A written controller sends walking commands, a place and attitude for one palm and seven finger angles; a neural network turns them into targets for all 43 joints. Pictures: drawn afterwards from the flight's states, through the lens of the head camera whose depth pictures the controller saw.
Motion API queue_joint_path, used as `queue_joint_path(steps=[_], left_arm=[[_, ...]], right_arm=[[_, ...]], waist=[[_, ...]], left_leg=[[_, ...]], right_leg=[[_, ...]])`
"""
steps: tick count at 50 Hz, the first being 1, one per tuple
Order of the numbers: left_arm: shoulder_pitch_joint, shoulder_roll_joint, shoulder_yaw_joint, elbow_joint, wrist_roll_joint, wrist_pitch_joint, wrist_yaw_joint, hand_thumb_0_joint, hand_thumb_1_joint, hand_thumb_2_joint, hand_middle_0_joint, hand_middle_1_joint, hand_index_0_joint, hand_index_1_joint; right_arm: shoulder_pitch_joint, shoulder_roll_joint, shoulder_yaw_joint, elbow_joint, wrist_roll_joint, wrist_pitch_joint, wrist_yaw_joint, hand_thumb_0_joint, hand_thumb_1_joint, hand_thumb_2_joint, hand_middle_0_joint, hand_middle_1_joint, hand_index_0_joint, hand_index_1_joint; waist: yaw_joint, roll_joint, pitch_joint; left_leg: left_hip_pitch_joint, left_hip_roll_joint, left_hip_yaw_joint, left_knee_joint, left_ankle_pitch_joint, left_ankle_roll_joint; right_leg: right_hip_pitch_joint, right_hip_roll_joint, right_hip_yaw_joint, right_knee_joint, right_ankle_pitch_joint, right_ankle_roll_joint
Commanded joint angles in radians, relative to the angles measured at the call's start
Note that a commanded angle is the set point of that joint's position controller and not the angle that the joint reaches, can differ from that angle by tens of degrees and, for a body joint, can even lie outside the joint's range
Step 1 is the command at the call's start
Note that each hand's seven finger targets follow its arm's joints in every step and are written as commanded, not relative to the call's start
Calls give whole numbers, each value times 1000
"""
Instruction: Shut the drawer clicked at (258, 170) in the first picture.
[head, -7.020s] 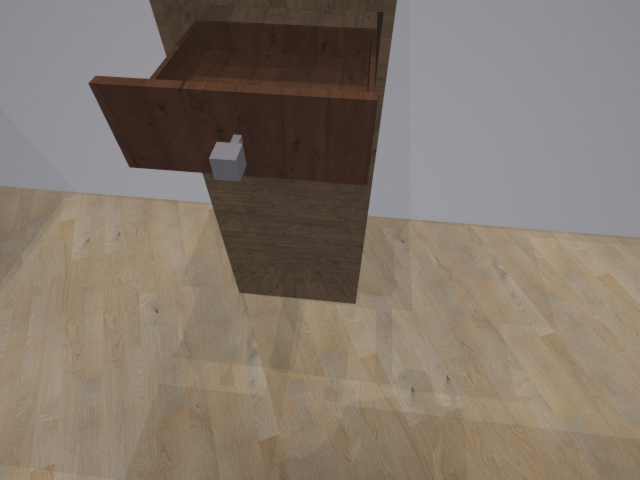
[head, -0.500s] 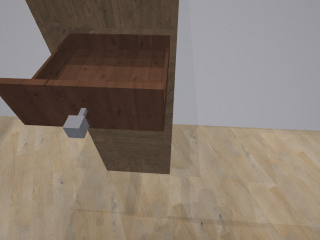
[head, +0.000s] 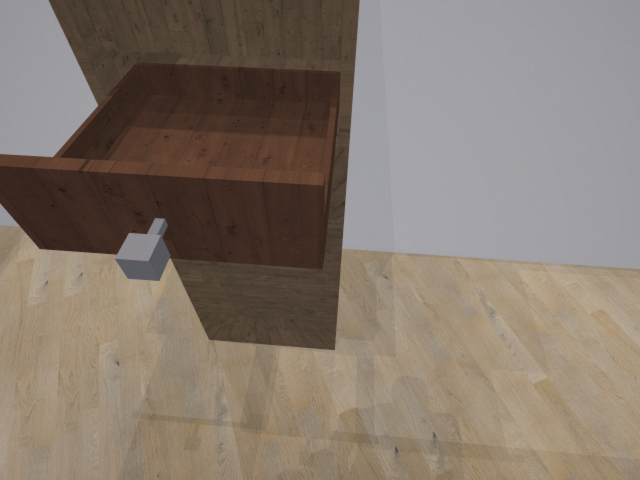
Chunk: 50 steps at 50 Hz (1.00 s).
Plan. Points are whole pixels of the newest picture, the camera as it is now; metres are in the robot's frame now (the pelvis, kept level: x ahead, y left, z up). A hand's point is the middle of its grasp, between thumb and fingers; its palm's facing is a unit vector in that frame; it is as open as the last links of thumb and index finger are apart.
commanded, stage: look again from close up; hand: left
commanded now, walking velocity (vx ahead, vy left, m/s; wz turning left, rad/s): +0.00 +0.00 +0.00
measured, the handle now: (150, 244) +0.33 +0.22 +0.14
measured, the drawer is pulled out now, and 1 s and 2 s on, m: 0.28 0.28 0.28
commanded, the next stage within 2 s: raise the hand and make a fist in 0.32 s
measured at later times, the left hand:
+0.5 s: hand out of the picture +0.06 +0.19 -0.14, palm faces +0.19 -0.96 -0.22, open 7.2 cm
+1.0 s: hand (144, 476) +0.12 +0.18 +0.04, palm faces +0.06 -1.00 -0.04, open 5.1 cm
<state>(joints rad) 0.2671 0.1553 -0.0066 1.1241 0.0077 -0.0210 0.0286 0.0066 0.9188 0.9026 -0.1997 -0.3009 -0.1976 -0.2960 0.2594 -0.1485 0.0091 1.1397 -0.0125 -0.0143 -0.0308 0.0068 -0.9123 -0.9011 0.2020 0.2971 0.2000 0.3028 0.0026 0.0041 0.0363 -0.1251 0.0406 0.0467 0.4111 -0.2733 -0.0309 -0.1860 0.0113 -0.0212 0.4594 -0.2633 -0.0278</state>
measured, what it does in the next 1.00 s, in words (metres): lowers itself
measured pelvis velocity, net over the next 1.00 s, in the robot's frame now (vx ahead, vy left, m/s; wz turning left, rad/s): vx -0.04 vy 0.02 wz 0.08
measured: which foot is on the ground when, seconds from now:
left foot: down 0.00-1.00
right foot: down 0.00-1.00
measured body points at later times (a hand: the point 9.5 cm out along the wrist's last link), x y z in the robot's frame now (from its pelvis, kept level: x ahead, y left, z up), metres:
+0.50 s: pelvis +0.00 +0.00 +0.00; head +0.01 +0.00 +0.45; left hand +0.05 +0.24 -0.12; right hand +0.02 -0.23 -0.15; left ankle -0.03 +0.14 -0.74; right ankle -0.01 -0.10 -0.74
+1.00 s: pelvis -0.04 +0.02 -0.05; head -0.03 +0.03 +0.40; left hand +0.11 +0.24 +0.04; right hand +0.21 -0.17 -0.07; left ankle -0.03 +0.14 -0.74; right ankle -0.01 -0.10 -0.74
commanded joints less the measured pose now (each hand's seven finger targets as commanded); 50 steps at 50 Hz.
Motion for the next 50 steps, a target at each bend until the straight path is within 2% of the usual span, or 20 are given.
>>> queue_joint_path(steps=[1, 20, 21, 22, 23, 24, 25, 26, 27, 28, 29, 31, 33, 35, 38, 42, 44, 45, 47, 50], left_arm=[[54, 112, 20, -30, 2, -11, 7, 0, 900, 900, -200, -300, -200, -300], [54, 111, 24, -33, 3, -10, 6, 0, 900, 900, -200, -300, -200, -300], [161, 131, 28, 14, 11, -30, 48, 0, 900, 900, -200, -300, -200, -300], [-594, 344, 116, -1553, -221, -263, 23, 0, 900, 900, -220, -322, -220, -322], [-142, 295, 159, -1318, -123, -210, 78, 0, 900, 900, -240, -343, -240, -343], [132, 47, 6, -1167, -148, -68, 104, 0, 900, 900, -260, -365, -260, -365], [111, -57, -73, -1201, -173, -59, 80, 0, 900, 900, -280, -387, -280, -387], [33, 22, -10, -1257, -183, -104, 69, 0, 900, 900, -300, -408, -300, -408], [74, 39, 19, -1239, -178, -156, 44, 0, 900, 900, -320, -430, -320, -430], [202, 10, 40, -1155, -187, -208, 7, 0, 900, 900, -340, -452, -340, -452], [329, -7, 45, -1094, -194, -261, -47, 0, 900, 900, -360, -473, -360, -473], [471, -27, 57, -1066, -220, -399, -176, 0, 900, 900, -400, -517, -400, -517], [473, 19, 77, -1126, -235, -524, -310, 0, 900, 900, -440, -560, -440, -560], [508, 120, 171, -1190, -226, -515, -356, 0, 900, 900, -480, -603, -480, -603], [389, 112, 173, -1413, -262, -422, -320, 0, 900, 900, -540, -668, -540, -668], [202, 97, 109, -1670, -232, -433, -215, 0, 900, 900, -620, -755, -620, -755], [117, 109, 65, -1726, -214, -455, -209, 0, 900, 900, -660, -798, -660, -798], [93, 91, 26, -1728, -206, -460, -221, 0, 900, 900, -680, -820, -680, -820], [99, 81, -20, -1706, -205, -438, -253, 0, 900, 900, -720, -863, -720, -863], [188, 136, 51, -1614, -203, -319, -277, 0, 900, 900, -780, -928, -780, -928]], right_arm=[[72, -89, -15, -19, 0, -16, -5, 0, -900, -900, 200, 300, 200, 300], [79, -86, -16, -13, 0, -17, -7, 0, -900, -900, 200, 300, 200, 300], [-43, -118, -29, -84, 11, -23, 3, 0, -900, -900, 200, 300, 200, 300], [-5, -285, -35, -435, 60, -184, -46, 0, -900, -900, 200, 300, 200, 300], [-79, -192, -35, -382, 37, -263, -82, 0, -900, -900, 200, 300, 200, 300], [-87, -158, -45, -409, 64, -299, -76, 0, -900, -900, 200, 300, 200, 300], [-53, -176, -34, -390, 68, -314, -68, 0, -900, -900, 200, 300, 200, 300], [-82, -206, -52, -442, 61, -338, -66, 0, -900, -900, 200, 300, 200, 300], [-64, -220, -68, -466, 42, -352, -62, 0, -900, -900, 200, 300, 200, 300], [-77, -211, -77, -497, 30, -361, -54, 0, -900, -900, 200, 300, 200, 300], [-102, -208, -82, -540, 35, -365, -37, 0, -900, -900, 200, 300, 200, 300], [-125, -203, -93, -602, 28, -356, 0, 0, -900, -900, 200, 300, 200, 300], [-163, -222, -103, -676, 23, -338, 37, 0, -900, -900, 200, 300, 200, 300], [-184, -223, -111, -748, 35, -303, 44, 0, -900, -900, 200, 300, 200, 300], [-190, -201, -92, -829, 50, -257, 18, 0, -900, -900, 200, 300, 200, 300], [-96, -184, -67, -848, 38, -244, 2, 0, -900, -900, 200, 300, 200, 300], [-70, -197, -52, -831, 33, -249, -5, 0, -900, -900, 200, 300, 200, 300], [-73, -199, -45, -825, 35, -258, -7, 0, -900, -900, 200, 300, 200, 300], [-77, -202, -32, -816, 42, -280, -11, 0, -900, -900, 200, 300, 200, 300], [-99, -196, -27, -800, 55, -288, -18, 0, -900, -900, 200, 300, 200, 300]], waist=[[0, -8, 11], [4, -7, 23], [49, -38, 24], [-81, 158, -477], [20, 305, -480], [-4, 247, -291], [-28, 114, -167], [-56, 8, -46], [-68, -120, -62], [-32, -220, -41], [12, -197, -21], [51, -248, -64], [39, -169, -83], [77, -112, -148], [61, -18, -198], [-10, 93, -218], [-54, 48, -197], [-60, 74, -194], [-63, 102, -186], [-25, 50, -192]], left_leg=[[-23, 63, -44, -57, 180, 42], [-30, 66, -47, -65, 188, 42], [-124, 68, 12, 192, 179, 11], [126, -45, -20, 16, 267, 56], [148, -24, 1, 11, 403, 67], [27, 4, -33, 25, 433, 38], [-5, -7, -29, 49, 334, 44], [-80, -19, -51, 75, 214, 54], [-127, -31, -47, 107, 141, 59], [-206, -35, -47, 139, 84, 55], [-260, -46, -42, 164, 61, 45], [-366, -58, -21, 239, 49, 25], [-416, -71, -4, 317, 34, 18], [-442, -78, 15, 347, 35, 33], [-434, -79, 20, 346, -1, 46], [-366, -53, -35, 371, -16, 59], [-356, -38, -58, 388, -18, 66], [-342, -34, -68, 386, -24, 67], [-336, -30, -83, 366, -57, 66], [-344, -32, -89, 326, -52, 64]], right_leg=[[3, -112, 97, -75, 260, -18], [9, -110, 88, -79, 254, -17], [29, -195, 159, -71, 759, 32], [163, -109, 105, 3, 552, 4], [137, -44, 42, 55, 337, -21], [24, -42, -34, 48, 209, -7], [-46, -37, -51, 25, 204, 12], [-132, -33, -55, 11, 138, 24], [-193, -29, -67, 17, 54, 32], [-236, -23, -70, 39, -22, 36], [-246, -24, -64, 76, -50, 27], [-253, -20, -55, 173, -20, 21], [-266, -32, -28, 234, 31, 9], [-246, -47, 7, 262, 28, 1], [-259, -33, 1, 277, -26, 8], [-341, -10, -15, 287, -45, 10], [-373, -1, -20, 291, -42, 14], [-384, 0, -22, 288, -49, 11], [-375, -3, -31, 274, -82, 10], [-298, -8, -26, 229, -83, 12]])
